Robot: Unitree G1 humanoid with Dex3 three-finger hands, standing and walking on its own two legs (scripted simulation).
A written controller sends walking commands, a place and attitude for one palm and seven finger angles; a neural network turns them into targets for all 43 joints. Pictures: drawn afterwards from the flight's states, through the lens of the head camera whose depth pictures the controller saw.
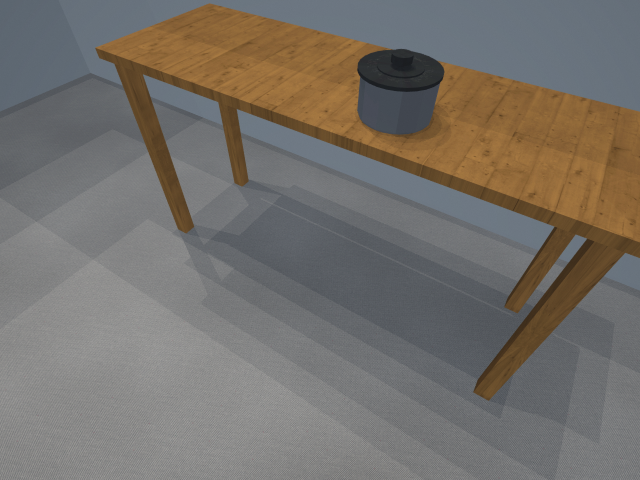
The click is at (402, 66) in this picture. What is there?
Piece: lid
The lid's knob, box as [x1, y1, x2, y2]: [391, 49, 413, 65]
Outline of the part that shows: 392,51 391,62 394,64 408,65 411,63 413,53 411,51 406,49 396,49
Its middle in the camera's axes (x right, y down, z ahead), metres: +0.17 -0.38 +0.80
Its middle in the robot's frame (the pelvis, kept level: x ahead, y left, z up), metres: +0.88 -0.12 +0.14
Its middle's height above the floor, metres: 0.91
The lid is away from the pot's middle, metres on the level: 0.00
